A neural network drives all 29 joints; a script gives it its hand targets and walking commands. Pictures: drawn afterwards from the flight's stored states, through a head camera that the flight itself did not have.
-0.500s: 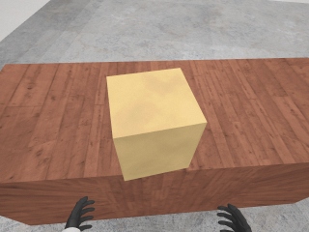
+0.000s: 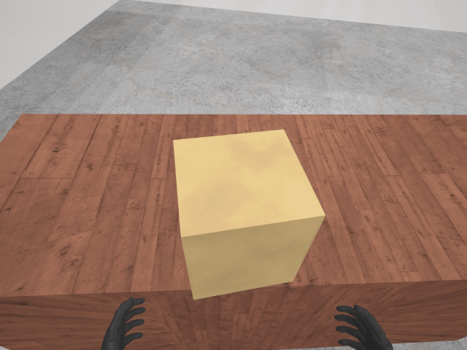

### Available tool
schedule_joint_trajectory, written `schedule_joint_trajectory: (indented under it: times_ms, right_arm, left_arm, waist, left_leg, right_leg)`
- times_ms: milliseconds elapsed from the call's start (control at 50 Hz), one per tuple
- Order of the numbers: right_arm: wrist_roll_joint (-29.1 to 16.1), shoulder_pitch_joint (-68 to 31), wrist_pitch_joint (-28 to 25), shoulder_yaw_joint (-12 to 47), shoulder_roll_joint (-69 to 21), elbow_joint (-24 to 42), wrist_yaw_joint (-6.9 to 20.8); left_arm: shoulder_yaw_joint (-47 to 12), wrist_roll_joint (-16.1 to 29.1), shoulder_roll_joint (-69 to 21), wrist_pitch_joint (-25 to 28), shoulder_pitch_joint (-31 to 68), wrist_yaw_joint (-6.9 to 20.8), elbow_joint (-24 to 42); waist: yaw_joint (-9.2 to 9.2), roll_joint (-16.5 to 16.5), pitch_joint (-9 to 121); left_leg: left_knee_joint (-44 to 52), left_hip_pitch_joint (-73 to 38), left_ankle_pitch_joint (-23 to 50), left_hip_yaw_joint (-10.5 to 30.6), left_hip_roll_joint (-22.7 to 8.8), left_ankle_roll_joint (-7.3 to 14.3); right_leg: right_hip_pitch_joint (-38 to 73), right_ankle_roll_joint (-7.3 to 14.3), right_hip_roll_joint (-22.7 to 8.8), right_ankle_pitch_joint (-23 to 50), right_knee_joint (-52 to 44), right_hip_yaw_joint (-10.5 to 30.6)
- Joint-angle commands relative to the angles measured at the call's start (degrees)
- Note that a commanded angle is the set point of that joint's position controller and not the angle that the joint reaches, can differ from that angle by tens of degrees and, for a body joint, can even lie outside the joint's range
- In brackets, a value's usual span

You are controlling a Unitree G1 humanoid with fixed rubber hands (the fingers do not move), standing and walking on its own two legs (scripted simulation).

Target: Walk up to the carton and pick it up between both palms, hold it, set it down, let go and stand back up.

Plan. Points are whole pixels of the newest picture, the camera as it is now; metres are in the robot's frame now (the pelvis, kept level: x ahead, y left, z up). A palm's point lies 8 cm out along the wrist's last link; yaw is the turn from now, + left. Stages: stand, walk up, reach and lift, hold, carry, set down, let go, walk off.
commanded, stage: reach and lift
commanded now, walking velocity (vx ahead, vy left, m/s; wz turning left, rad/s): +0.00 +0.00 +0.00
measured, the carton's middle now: (237, 216) +0.36 +0.01 +0.01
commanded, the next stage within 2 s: none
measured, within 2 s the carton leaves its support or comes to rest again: neither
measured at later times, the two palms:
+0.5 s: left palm out of the picture +0.13 +0.18 -0.04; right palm (392, 347) +0.15 -0.25 -0.05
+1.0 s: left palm (123, 319) +0.18 +0.18 +0.00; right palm (384, 307) +0.20 -0.23 -0.01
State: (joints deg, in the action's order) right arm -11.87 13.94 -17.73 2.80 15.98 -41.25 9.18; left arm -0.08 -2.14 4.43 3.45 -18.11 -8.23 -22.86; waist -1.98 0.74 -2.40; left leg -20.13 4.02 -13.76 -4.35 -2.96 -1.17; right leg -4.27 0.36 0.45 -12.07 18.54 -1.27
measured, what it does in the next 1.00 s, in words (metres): stands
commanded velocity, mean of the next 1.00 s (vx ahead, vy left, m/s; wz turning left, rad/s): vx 0.00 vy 0.00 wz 0.00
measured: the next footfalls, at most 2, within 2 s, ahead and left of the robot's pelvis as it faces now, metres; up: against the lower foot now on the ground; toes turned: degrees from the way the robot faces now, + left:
none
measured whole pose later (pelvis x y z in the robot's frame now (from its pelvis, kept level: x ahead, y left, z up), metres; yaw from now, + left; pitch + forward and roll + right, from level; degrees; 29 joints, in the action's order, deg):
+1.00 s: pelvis -0.03 -0.02 +0.00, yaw -1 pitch -2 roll +1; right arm -19.2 4.2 -14.7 5.1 17.8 -31.0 7.6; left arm 0.7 3.2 3.2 2.5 -9.1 -12.5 -15.1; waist -3.6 1.7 -0.3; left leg -20.9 7.3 -11.0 -3.6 -3.2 -2.5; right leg -10.0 2.1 1.3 -11.8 24.2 -0.1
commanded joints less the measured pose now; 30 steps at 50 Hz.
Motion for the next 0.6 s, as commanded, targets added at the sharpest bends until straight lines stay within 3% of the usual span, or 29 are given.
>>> schedule_joint_trajectory:
  times_ms: [0, 80, 320, 580]
  right_arm:
    - [-2.1, -2.5, -4.8, -2.4, 10.0, 6.7, 0.3]
    - [-3.5, -2.3, -6.7, -1.6, 10.7, 7.8, 0.5]
    - [-7.7, -3.3, -12.4, -0.2, 12.7, 7.9, 0.9]
    - [-9.6, -7.9, -14.6, 0.3, 12.0, 11.2, 1.4]
  left_arm:
    - [1.2, -0.9, 1.9, 4.3, 1.6, -0.6, 9.7]
    - [1.4, -1.1, 1.4, 6.4, 0.8, -0.7, 10.4]
    - [0.5, 0.4, 0.5, 13.0, -0.1, -1.4, 12.0]
    - [-0.5, 3.4, 0.8, 16.9, 4.7, -2.8, 12.3]
  waist:
    - [-0.15, 0.6, 5.9]
    - [-0.14, 2.0, 6.3]
    - [-0.15, 1.9, 6.3]
    - [-0.90, 4.0, 4.9]
  left_leg:
    - [0.2, -5.3, 23.5, 1.7, 3.2, -1.8]
    - [0.0, -4.3, 23.6, 1.5, 3.6, -1.5]
    - [-1.2, -1.7, 23.1, 1.3, 4.0, -1.6]
    - [-0.7, 3.8, 10.6, 0.2, 4.2, -0.1]
  right_leg:
    - [-1.4, 2.4, 2.1, 17.9, -2.4, 1.4]
    - [-0.1, 2.2, 2.1, 19.7, -2.0, 1.9]
    - [0.0, 2.2, 2.1, 20.8, 0.2, 2.3]
    - [-3.7, 1.9, 1.1, 6.8, 1.0, 3.6]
